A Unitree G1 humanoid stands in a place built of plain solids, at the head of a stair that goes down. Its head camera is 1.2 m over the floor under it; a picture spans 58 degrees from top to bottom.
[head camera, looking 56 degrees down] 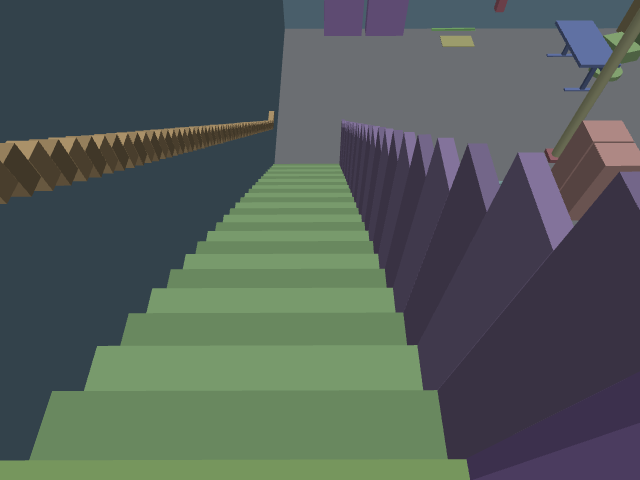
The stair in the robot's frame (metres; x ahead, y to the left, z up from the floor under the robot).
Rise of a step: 0.18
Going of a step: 0.21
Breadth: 1.20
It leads straight ahead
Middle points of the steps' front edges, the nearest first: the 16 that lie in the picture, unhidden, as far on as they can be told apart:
0.15 0.23 0.00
0.37 0.23 -0.18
0.58 0.23 -0.36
0.79 0.23 -0.54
1.01 0.24 -0.72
1.22 0.24 -0.90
1.44 0.24 -1.08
1.65 0.24 -1.26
1.86 0.24 -1.44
2.08 0.24 -1.62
2.29 0.24 -1.80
2.51 0.24 -1.98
2.72 0.24 -2.16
2.93 0.24 -2.34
3.15 0.24 -2.52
3.36 0.24 -2.70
